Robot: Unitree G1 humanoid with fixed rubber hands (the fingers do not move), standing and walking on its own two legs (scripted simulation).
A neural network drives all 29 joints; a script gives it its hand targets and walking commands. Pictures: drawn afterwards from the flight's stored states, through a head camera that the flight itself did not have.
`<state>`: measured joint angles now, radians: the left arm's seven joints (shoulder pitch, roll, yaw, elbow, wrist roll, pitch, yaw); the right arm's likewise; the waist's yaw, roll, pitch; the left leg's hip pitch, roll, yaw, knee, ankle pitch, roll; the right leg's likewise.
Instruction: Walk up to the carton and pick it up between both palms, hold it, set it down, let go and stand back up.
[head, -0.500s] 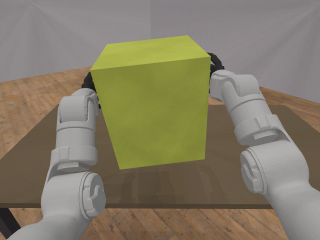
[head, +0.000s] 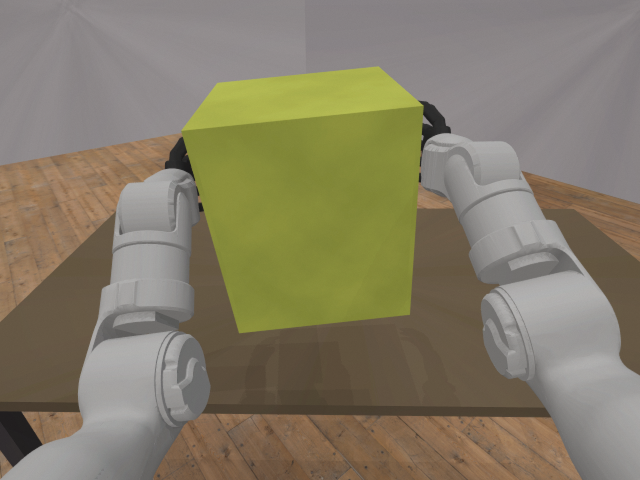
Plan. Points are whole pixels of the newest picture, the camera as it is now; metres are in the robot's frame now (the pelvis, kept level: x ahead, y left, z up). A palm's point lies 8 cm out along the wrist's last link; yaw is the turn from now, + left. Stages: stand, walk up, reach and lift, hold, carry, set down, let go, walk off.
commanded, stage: hold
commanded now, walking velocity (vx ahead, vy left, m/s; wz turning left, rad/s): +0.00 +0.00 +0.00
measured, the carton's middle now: (310, 195) +0.38 +0.00 +0.27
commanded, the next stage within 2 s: none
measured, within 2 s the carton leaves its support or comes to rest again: neither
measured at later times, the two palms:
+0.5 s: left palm (178, 198) +0.37 +0.15 +0.28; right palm (430, 160) +0.37 -0.15 +0.32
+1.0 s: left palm (180, 189) +0.37 +0.15 +0.29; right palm (434, 156) +0.37 -0.15 +0.32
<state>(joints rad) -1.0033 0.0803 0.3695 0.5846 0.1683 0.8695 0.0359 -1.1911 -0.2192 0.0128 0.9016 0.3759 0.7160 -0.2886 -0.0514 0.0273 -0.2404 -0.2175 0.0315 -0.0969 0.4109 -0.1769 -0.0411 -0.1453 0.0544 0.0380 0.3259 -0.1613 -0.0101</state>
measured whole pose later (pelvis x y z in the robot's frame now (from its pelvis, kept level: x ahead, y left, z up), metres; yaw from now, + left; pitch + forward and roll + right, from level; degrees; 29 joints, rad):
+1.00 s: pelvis +0.00 +0.00 +0.00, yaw +0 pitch -1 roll -2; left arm -1.00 0.07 0.37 0.58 0.17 0.87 0.04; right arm -1.19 -0.22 0.01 0.91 0.38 0.71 -0.28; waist -0.06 0.02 -0.24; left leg -0.22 0.03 -0.10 0.42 -0.18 -0.04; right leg -0.14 0.05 0.05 0.32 -0.16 0.00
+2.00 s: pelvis +0.00 +0.00 +0.00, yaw +1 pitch -2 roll -2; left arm -1.00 0.09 0.36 0.59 0.17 0.86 0.03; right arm -1.19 -0.21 0.01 0.90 0.38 0.72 -0.29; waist -0.07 0.03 -0.24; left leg -0.21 0.02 -0.11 0.42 -0.18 -0.04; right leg -0.12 0.06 0.04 0.31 -0.16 -0.01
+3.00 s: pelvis +0.01 +0.01 +0.00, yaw +1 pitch -2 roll -2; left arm -0.95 0.06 0.38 0.53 0.17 0.87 0.04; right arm -1.15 -0.21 0.02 0.86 0.40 0.72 -0.30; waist -0.08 0.02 -0.24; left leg -0.20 0.02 -0.11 0.42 -0.19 -0.03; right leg -0.11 0.05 0.05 0.31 -0.16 0.00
